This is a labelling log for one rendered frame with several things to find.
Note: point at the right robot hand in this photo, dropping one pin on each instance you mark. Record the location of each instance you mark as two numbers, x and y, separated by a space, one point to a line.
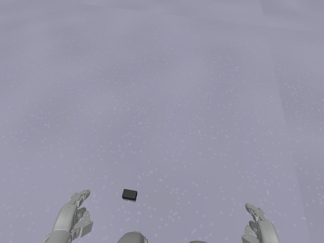
262 227

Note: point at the left robot hand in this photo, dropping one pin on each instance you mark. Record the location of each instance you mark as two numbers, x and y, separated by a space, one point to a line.
69 216

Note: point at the small box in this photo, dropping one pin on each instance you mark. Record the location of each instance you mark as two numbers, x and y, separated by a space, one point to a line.
129 194

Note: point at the left robot arm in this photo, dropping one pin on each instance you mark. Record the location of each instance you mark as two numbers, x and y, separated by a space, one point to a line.
58 236

